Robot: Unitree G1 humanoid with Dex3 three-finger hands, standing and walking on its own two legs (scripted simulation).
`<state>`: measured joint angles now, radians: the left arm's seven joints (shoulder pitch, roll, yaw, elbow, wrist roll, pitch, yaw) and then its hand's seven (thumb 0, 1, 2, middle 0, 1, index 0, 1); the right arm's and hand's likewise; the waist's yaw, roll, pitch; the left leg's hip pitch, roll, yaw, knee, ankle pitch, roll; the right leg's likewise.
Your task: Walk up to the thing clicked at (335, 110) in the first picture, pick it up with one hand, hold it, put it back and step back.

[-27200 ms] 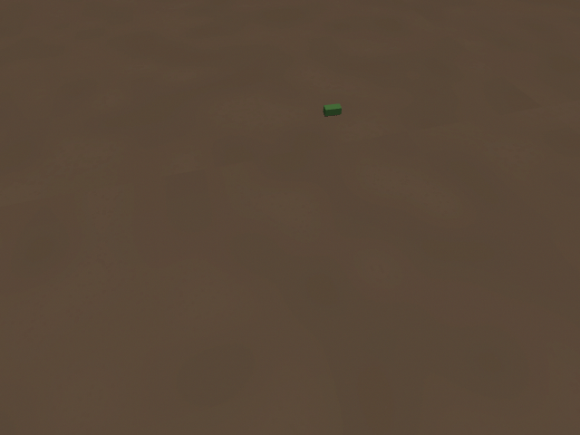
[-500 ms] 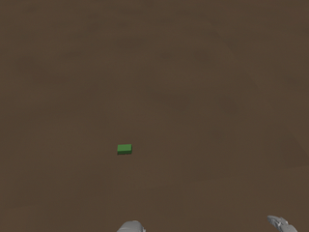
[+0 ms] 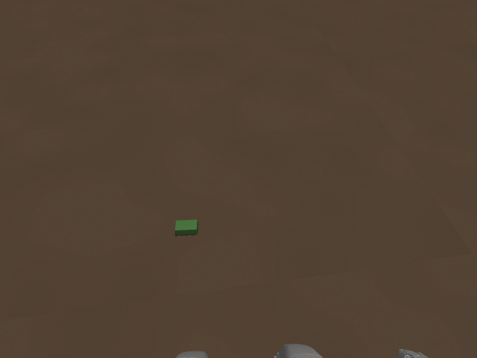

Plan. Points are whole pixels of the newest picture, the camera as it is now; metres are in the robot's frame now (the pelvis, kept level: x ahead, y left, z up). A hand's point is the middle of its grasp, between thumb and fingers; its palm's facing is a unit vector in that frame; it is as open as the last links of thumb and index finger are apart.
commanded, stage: walk up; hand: left
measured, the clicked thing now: (186, 227) +0.73 +0.26 -0.74
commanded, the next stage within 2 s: stand in 0.74 s
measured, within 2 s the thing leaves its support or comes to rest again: neither
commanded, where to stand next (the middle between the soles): +0.35 +0.01 m, yaw +2 degrees
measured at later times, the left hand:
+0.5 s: hand (106, 348) +0.15 +0.26 -0.14, palm faces +0.04 -0.94 -0.34, open 7.4 cm
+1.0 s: hand out of the picture +0.07 +0.26 -0.14, palm faces +0.01 -0.94 -0.34, open 7.4 cm
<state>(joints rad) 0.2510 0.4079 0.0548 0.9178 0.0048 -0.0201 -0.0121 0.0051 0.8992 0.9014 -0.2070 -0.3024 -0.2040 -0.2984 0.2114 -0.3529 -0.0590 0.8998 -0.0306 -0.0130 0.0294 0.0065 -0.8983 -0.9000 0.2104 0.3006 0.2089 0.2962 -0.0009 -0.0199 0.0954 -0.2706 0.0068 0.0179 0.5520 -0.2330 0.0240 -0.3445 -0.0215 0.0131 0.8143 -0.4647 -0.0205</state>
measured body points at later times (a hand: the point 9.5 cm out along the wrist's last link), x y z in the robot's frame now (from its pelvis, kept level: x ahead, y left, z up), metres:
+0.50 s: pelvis +0.03 +0.01 +0.00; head +0.05 +0.01 +0.45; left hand +0.15 +0.31 -0.12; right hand +0.12 -0.29 -0.12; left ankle +0.02 +0.13 -0.73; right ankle +0.04 -0.13 -0.73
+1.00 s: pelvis +0.01 +0.00 +0.02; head +0.02 +0.00 +0.47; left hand +0.07 +0.31 -0.12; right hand +0.12 -0.29 -0.11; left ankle +0.02 +0.13 -0.73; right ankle +0.04 -0.13 -0.73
